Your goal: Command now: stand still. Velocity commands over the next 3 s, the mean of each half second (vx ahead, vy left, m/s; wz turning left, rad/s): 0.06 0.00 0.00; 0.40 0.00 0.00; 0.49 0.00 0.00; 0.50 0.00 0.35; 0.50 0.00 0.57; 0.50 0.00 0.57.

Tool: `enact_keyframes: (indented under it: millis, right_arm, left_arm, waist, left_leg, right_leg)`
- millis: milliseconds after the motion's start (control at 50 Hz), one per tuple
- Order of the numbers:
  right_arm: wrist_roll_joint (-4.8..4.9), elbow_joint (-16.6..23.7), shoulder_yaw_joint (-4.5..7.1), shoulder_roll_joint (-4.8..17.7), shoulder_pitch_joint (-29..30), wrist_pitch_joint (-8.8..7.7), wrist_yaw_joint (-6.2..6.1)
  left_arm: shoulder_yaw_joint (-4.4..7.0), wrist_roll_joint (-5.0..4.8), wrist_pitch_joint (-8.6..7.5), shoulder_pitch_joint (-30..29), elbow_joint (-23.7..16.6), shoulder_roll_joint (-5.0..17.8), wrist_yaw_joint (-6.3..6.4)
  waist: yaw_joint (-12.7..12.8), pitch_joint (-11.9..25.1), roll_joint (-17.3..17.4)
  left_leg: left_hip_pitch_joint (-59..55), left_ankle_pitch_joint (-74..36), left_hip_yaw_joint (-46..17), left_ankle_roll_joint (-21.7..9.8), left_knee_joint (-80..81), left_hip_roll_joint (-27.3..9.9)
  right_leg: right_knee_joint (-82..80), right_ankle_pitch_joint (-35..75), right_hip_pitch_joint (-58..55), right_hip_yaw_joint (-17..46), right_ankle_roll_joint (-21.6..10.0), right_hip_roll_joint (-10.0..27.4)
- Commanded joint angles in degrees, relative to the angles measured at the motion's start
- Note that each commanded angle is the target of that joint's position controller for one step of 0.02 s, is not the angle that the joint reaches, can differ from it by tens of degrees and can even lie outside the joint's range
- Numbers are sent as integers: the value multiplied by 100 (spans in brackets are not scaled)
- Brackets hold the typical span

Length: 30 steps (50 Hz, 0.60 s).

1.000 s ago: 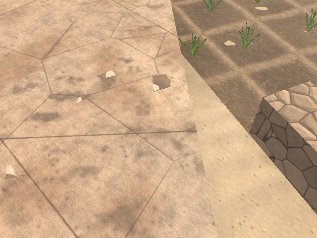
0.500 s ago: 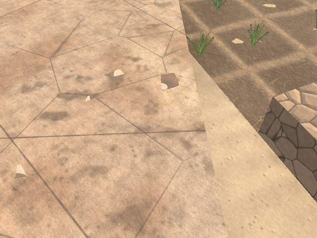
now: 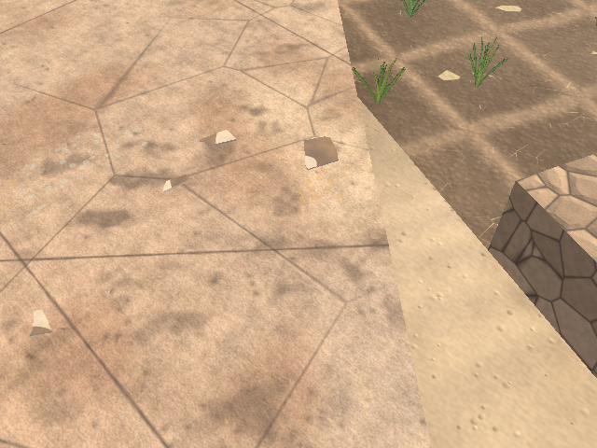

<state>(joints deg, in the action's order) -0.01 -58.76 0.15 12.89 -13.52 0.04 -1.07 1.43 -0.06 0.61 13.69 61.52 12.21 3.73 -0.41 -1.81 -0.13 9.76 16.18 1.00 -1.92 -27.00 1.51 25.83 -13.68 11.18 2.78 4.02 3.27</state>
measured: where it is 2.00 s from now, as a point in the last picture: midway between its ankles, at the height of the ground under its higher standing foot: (305, 329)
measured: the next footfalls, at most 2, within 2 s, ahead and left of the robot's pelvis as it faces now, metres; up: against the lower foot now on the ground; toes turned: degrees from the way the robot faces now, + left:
left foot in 1.04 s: +0.44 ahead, +0.09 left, +0.00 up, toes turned +2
right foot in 1.58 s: +0.75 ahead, -0.14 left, +0.00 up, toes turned -1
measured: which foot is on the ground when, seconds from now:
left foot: down 0.00-0.56, up 0.58-1.00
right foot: down 0.00-1.00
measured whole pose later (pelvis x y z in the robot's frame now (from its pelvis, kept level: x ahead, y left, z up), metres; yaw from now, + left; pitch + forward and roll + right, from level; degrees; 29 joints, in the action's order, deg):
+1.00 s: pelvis +0.22 -0.02 -0.02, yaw +0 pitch +2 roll +0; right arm 1.8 -48.2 0.5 13.3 3.6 -5.5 2.9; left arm 0.7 -0.2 -4.5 29.5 62.7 11.3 0.7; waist 4.9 -2.1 1.2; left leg 33.9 1.8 3.2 -4.2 -32.0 -1.8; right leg 8.1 -22.4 -12.5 -2.3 -0.2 -0.3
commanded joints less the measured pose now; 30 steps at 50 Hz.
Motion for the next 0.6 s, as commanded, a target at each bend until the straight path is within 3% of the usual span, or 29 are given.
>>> enact_keyframes:
  millis: [20,320,340,360,380,420,440,460,500,540,560,580,600]
  right_arm:
    - [2,119,103,604,-208,-33,-24]
    - [7,-40,70,524,-446,-24,-46]
    - [7,-99,63,491,-553,-16,-55]
    - [47,-108,104,603,-586,3,-74]
    - [89,-85,166,798,-604,15,-90]
    - [139,-58,276,1103,-837,-31,-98]
    - [144,-57,338,1229,-919,-75,-102]
    - [118,-9,344,1179,-803,-122,-102]
    - [161,150,331,1047,-448,-174,-77]
    - [292,310,321,1029,-48,-170,-39]
    - [268,356,275,877,-9,-193,-18]
    - [152,442,142,455,78,-264,49]
    - [180,703,144,363,176,-381,24]
  left_arm:
    - [74,0,-40,227,-46,573,14]
    - [2,-7,-46,365,191,493,4]
    - [-18,-9,-41,481,257,413,3]
    - [-14,-39,-39,512,279,399,6]
    - [-9,-53,-57,482,244,397,4]
    - [-27,-41,-181,206,62,314,-41]
    - [-50,-52,-274,93,-16,237,-95]
    - [-39,-90,-362,89,-53,240,-157]
    - [-27,-162,-507,221,-64,223,-262]
    - [27,-117,-587,965,280,186,-305]
    - [85,-78,-583,1429,447,289,-324]
    - [191,-64,-587,2220,526,678,-305]
    - [285,-13,-669,2619,505,1324,-396]
  waist:
    - [1,-37,18]
    - [8,-113,12]
    - [8,30,61]
    - [-19,-35,169]
    - [-46,-200,381]
    - [-176,-558,897]
    - [-213,-715,1092]
    - [-130,-837,1082]
    - [102,-864,872]
    - [476,-687,515]
    - [598,-471,151]
    - [833,-15,-1012]
    - [827,10,-1778]
  left_leg:
    - [253,-915,-302,-109,624,-295]
    - [263,-831,-273,-78,633,-265]
    - [206,-160,-261,-99,710,-232]
    - [263,906,-347,-201,803,-235]
    - [410,1984,-633,-363,986,-412]
    - [497,3352,-1819,-850,1628,-1297]
    - [739,3443,-2417,-1117,1892,-1727]
    - [787,3219,-2626,-1235,1977,-1934]
    - [786,2599,-2272,-1076,1775,-1839]
    - [1418,1860,-1339,-761,1114,-1194]
    - [1740,1281,-899,-604,274,-848]
    - [2389,812,-96,-261,-1765,-279]
    - [3465,1528,-125,-190,-3095,196]
  right_leg:
    - [-253,880,-87,-162,-177,-113]
    - [-299,781,-8,-204,-195,-139]
    - [-251,300,-64,-315,-203,-227]
    - [2,-458,77,-515,-238,-399]
    - [339,-1116,374,-681,-291,-529]
    - [1300,-1317,1153,-788,-401,-514]
    - [1806,-1205,1243,-596,-494,-313]
    - [2070,-1293,1417,-467,-600,-158]
    - [1435,-1547,1228,-437,-825,-43]
    - [-87,-411,-370,-777,-870,-392]
    - [-323,-191,-1083,-397,-827,-241]
    - [-1044,-859,-1874,1294,-1084,907]
    - [-1841,-1990,-2064,3622,-1847,1958]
